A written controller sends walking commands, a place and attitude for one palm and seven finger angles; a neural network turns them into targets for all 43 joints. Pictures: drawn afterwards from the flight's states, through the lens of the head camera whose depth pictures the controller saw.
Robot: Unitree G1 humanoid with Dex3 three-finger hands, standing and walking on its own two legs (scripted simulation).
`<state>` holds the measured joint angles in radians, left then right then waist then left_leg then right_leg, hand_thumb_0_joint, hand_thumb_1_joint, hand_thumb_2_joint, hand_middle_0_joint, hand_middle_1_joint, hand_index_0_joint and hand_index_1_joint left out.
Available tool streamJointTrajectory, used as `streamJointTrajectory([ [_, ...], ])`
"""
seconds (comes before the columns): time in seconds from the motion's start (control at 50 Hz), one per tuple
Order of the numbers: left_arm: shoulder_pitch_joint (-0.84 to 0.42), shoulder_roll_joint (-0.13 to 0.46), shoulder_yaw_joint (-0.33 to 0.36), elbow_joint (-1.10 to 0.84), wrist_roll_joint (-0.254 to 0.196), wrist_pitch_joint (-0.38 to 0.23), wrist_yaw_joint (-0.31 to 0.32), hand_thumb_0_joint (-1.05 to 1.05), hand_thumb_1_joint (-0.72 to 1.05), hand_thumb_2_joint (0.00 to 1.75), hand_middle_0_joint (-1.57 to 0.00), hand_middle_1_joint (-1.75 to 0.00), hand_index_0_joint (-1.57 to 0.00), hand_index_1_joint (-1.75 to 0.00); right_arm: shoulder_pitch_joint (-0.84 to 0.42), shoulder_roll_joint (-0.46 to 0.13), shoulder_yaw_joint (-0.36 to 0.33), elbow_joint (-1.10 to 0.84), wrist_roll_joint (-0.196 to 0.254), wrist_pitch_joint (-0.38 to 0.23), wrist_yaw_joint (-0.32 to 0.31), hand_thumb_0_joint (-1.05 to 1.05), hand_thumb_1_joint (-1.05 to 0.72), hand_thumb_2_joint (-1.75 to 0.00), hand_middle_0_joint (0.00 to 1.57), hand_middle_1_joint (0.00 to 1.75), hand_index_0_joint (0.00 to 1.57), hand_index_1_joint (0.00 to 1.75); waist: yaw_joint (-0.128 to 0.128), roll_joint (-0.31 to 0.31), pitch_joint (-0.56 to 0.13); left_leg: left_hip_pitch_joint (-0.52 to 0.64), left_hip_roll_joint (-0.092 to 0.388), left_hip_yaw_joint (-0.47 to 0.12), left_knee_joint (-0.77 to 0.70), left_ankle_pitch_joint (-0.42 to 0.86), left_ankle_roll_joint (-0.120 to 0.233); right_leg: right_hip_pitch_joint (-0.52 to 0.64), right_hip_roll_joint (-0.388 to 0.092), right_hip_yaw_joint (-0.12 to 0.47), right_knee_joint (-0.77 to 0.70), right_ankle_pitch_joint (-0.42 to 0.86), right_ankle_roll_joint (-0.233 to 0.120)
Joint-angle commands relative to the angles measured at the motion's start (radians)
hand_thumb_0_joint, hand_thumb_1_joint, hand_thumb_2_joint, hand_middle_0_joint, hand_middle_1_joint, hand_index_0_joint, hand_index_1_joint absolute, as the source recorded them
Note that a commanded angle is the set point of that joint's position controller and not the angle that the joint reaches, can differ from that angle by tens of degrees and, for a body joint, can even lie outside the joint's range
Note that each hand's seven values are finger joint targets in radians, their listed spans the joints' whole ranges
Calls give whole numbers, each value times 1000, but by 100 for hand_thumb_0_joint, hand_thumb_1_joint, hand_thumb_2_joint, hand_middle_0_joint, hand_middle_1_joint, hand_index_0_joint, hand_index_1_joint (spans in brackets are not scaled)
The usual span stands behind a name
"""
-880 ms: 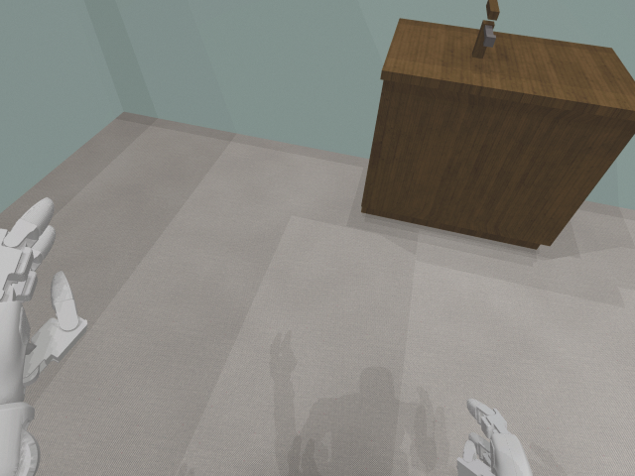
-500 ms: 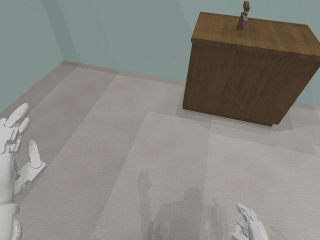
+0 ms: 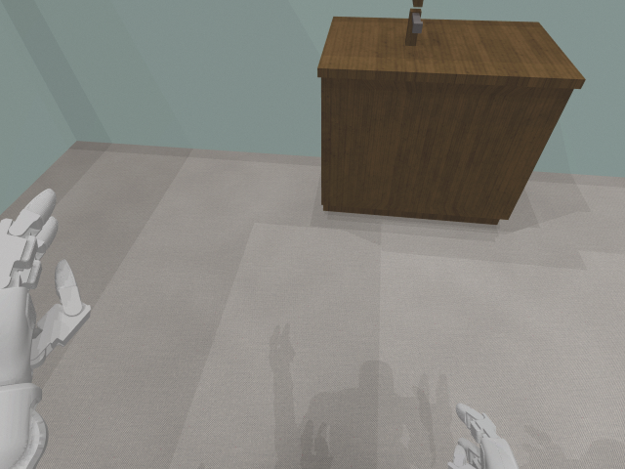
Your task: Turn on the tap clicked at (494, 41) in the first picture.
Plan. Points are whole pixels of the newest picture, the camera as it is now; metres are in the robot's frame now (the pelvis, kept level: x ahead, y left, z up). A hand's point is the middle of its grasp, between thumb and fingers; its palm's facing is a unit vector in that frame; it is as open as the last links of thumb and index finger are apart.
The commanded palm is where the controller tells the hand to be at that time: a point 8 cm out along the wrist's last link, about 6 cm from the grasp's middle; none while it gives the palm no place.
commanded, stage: walk to a spot facing it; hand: left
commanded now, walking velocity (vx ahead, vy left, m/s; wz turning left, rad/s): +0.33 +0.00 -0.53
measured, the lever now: (417, 27) +1.35 -0.22 +0.06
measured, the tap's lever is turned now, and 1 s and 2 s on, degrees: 0 0 0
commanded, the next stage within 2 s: turn to face it in 1.52 s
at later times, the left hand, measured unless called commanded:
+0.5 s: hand (185, 173) +0.41 +0.20 +0.18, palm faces +0.21 -0.88 -0.42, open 7.4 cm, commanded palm +0.38 +0.24 +0.20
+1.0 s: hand (329, 107) +0.60 +0.02 +0.18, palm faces +0.00 -0.86 -0.50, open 7.4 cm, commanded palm +0.55 +0.10 +0.20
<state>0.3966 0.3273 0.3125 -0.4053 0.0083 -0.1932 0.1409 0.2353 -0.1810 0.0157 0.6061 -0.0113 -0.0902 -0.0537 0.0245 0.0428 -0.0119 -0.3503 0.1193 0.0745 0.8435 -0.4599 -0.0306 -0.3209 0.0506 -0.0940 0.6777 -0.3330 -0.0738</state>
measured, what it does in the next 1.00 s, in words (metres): walks ahead, turning right: left foot, then right foot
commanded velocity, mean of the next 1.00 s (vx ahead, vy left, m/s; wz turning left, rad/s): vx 0.36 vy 0.00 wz -0.37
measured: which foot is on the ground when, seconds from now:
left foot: up 0.00-0.44, down 0.46-0.94, up 0.96-1.00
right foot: down 0.00-0.48, up 0.50-0.90, down 0.92-1.00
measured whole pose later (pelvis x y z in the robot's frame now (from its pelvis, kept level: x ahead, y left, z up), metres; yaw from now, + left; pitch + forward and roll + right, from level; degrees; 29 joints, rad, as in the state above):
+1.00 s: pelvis +0.29 -0.08 -0.01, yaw -25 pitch -1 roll -1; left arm 0.41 0.40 0.40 -0.56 0.01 -0.22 0.13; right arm 0.19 -0.21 -0.02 0.64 0.00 -0.06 -0.03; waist 0.00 0.03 0.12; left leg -0.35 0.20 0.09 1.21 -0.51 -0.02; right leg -0.42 -0.01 -0.19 0.71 -0.29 -0.10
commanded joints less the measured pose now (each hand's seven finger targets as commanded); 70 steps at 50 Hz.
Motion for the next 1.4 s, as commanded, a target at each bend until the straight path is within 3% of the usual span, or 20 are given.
streamJointTrajectory([
  [0.0,-93,230,146,-233,-16,-73,25,0,90,90,-20,-30,-20,-30,-132,-142,-66,-156,4,-43,5,0,-90,-90,20,30,20,30,-18,-163,-7,-433,-29,-114,423,-17,-19,239,-392,758,-440,-48,-177],
  [0.04,18,242,174,-238,-23,-102,19,0,90,90,-20,-30,-20,-30,-113,-126,-44,-138,-1,-13,4,0,-90,-90,20,30,20,30,-19,-60,-5,-428,-14,-105,449,91,-29,241,-320,574,-394,194,-164],
  [0.1,30,242,193,-247,-30,-124,16,0,90,90,-20,-30,-20,-30,-119,-115,-44,-130,1,16,7,0,-90,-90,20,30,20,30,-26,-81,-83,-442,-9,-73,391,145,-38,333,-267,383,-351,421,-132],
  [0.34,48,227,175,-272,-39,-105,27,0,90,90,-20,-30,-20,-30,-122,-129,-63,-191,22,-7,12,0,-90,-90,20,30,20,30,15,-192,-90,-215,-49,59,-154,177,10,323,-227,382,-298,552,-133],
  [0.4,33,224,176,-298,-41,-106,31,0,90,90,-20,-30,-20,-30,-84,-139,-68,-185,22,-16,3,0,-90,-90,20,30,20,30,-15,-125,-126,87,-74,112,-373,333,31,212,-167,324,-135,548,-71],
  [0.42,12,230,181,-336,-43,-113,30,0,90,90,-20,-30,-20,-30,-64,-147,-73,-188,23,-19,-4,0,-90,-90,20,30,20,30,-36,-78,-180,320,-43,69,-414,402,61,83,-127,279,16,521,-25],
  [0.46,-47,240,186,-395,-43,-137,28,0,90,90,-20,-30,-20,-30,-59,-161,-78,-185,11,-19,-11,0,-90,-90,20,30,20,30,-32,231,-271,678,346,-372,-432,637,221,-308,-19,121,453,-206,69],
  [0.5,-84,286,198,-362,-35,-139,23,0,90,90,-20,-30,-20,-30,-105,-136,-47,-162,-14,-30,-5,0,-90,-90,20,30,20,30,-26,241,-170,482,404,-451,-529,420,258,-398,-76,171,716,-207,67],
  [0.56,-109,205,125,-378,-21,-119,10,0,90,90,-20,-30,-20,-30,-99,-132,-51,-145,0,-35,12,0,-90,-90,20,30,20,30,-33,116,-3,265,342,-216,-561,354,206,-433,-148,128,691,-114,79],
  [0.62,-24,211,166,-374,-11,-103,8,0,90,90,-20,-30,-20,-30,-85,-139,-62,-149,0,-31,14,0,-90,-90,20,30,20,30,-21,143,-13,205,258,14,-561,392,134,-358,-151,25,527,13,94],
  [0.76,21,194,182,-282,-7,-87,-3,0,90,90,-20,-30,-20,-30,-68,-121,-69,-163,0,-35,15,0,-90,-90,20,30,20,30,-48,188,-12,279,247,169,-549,647,108,-253,-114,-114,150,134,93],
  [0.84,5,232,187,-331,-11,-88,-5,0,90,90,-20,-30,-20,-30,-70,-115,-66,-164,14,-48,8,0,-90,-90,20,30,20,30,-25,192,-130,362,213,244,-223,895,97,-13,-10,-200,-103,133,66],
  [0.88,-19,257,190,-379,4,-77,5,0,90,90,-20,-30,-20,-30,-81,-109,-65,-163,31,-52,22,0,-90,-90,20,30,20,30,2,36,-214,175,148,221,127,770,71,292,-49,-113,-176,262,28],
  [0.92,-20,339,272,-427,-13,-89,22,0,90,90,-20,-30,-20,-30,-125,-90,-53,-196,23,-46,19,0,-90,-90,20,30,20,30,-6,-262,-278,-348,-51,63,597,-145,30,573,-415,566,-167,890,-185],
  [0.94,-5,357,317,-409,-13,-99,32,0,90,90,-20,-30,-20,-30,-134,-88,-43,-179,3,-44,11,0,-90,-90,20,30,20,30,-4,-150,-220,-367,9,-59,618,-141,28,479,-449,576,-202,807,-190],
  [1.0,34,342,309,-481,-18,-113,29,0,90,90,-20,-30,-20,-30,-123,-126,-63,-129,9,0,41,0,-90,-90,20,30,20,30,-27,-25,-221,-387,56,-109,609,61,-3,362,-420,444,-282,317,-170],
  [1.06,114,287,303,-386,-36,-107,27,0,90,90,-20,-30,-20,-30,-132,-121,-64,-123,11,33,25,0,-90,-90,20,30,20,30,-46,-72,-117,-368,61,-85,496,148,-17,154,-361,279,-378,207,-137],
  [1.14,148,252,292,-242,-58,-88,19,0,90,90,-20,-30,-20,-30,-115,-119,-64,-140,17,54,15,0,-90,-90,20,30,20,30,-46,-143,-87,-296,59,-19,172,218,-9,129,-310,160,-396,198,-108],
  [1.28,-15,193,144,-199,-38,-55,25,0,90,90,-20,-30,-20,-30,-101,-122,-59,-177,17,22,-11,0,-90,-90,20,30,20,30,-13,-202,3,-127,-1,89,-134,241,30,126,-310,169,-397,111,-89],
  [1.38,-213,219,105,-338,-17,-85,35,0,90,90,-20,-30,-20,-30,-66,-144,-68,-174,7,-11,-39,0,-90,-90,20,30,20,30,-44,-25,-26,234,-26,102,-365,274,62,43,-224,102,-69,291,-33],
])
